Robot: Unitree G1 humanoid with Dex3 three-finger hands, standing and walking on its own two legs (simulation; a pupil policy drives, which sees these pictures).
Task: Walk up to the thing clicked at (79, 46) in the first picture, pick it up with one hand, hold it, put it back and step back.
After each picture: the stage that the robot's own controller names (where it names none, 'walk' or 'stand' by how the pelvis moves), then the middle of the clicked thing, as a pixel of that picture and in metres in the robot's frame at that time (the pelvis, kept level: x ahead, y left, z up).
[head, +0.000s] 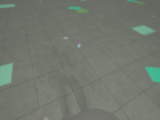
stand; (79, 44) +1.60 +0.28 -0.72
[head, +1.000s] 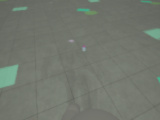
walk; (84, 48) +1.48 +0.26 -0.72
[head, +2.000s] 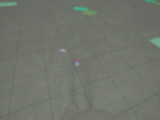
walk; (77, 62) +0.95 +0.26 -0.71
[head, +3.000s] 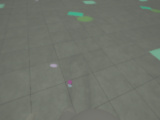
walk; (70, 83) +0.56 +0.23 -0.70
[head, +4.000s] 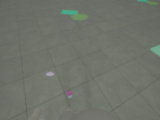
stand; (69, 94) +0.37 +0.20 -0.70
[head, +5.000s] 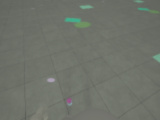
stand; (69, 101) +0.33 +0.21 -0.72
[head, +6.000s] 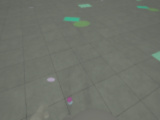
stand; (69, 100) +0.34 +0.21 -0.73
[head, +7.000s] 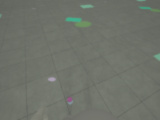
stand; (70, 100) +0.35 +0.21 -0.73
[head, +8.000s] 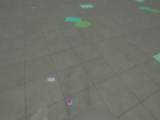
stand; (69, 101) +0.34 +0.21 -0.73
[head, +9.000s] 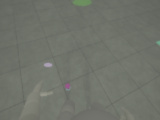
go down; (68, 87) +0.37 +0.20 -0.66
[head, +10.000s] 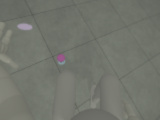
go down; (61, 59) +0.44 +0.21 -0.30
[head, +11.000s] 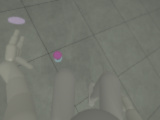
close in; (57, 56) +0.44 +0.21 -0.28
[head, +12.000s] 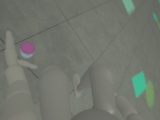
close in; (27, 50) +0.43 +0.25 -0.23
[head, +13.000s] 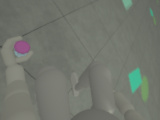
close; (22, 49) +0.43 +0.26 -0.23
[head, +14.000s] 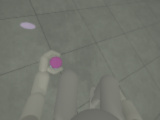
lift; (55, 63) +0.34 +0.24 -0.08
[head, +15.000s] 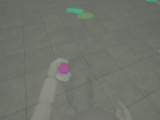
hold; (64, 72) +0.32 +0.17 +0.05
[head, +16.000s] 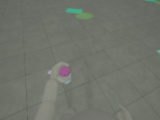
hold; (65, 75) +0.31 +0.17 +0.01
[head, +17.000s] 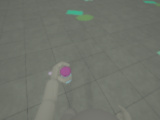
hold; (66, 75) +0.32 +0.16 +0.01
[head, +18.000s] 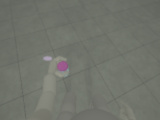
crouch; (63, 69) +0.36 +0.18 -0.04
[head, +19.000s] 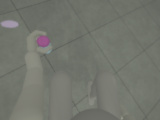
lower; (45, 45) +0.48 +0.24 -0.09
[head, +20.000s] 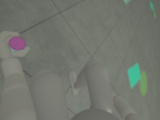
lower; (18, 46) +0.45 +0.25 -0.23
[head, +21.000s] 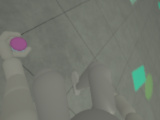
lower; (19, 46) +0.44 +0.27 -0.23
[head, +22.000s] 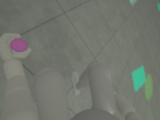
lower; (19, 48) +0.43 +0.27 -0.23
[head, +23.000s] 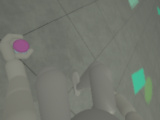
lower; (21, 48) +0.43 +0.26 -0.23
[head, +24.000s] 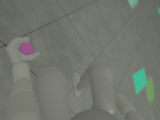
open; (26, 51) +0.42 +0.24 -0.23
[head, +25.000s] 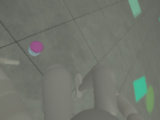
stand; (35, 49) +0.42 +0.24 -0.23
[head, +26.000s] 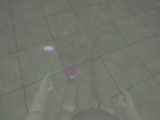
walk; (71, 74) +0.41 +0.17 -0.50
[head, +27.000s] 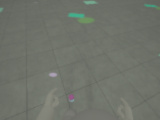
stand; (71, 98) +0.36 +0.17 -0.66
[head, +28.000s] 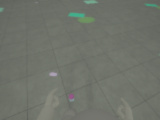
stand; (71, 97) +0.36 +0.17 -0.67
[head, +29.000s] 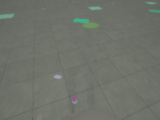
stand; (74, 100) +0.37 +0.16 -0.72
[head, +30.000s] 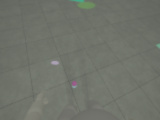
walk; (74, 84) +0.43 +0.12 -0.71
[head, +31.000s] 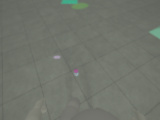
walk; (76, 72) +0.65 +0.20 -0.69
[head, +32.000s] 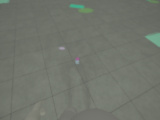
stand; (77, 60) +0.98 +0.21 -0.70
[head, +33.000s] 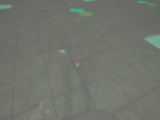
stand; (77, 63) +0.98 +0.22 -0.72
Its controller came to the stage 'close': yes
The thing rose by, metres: 0.74
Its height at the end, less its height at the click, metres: +0.00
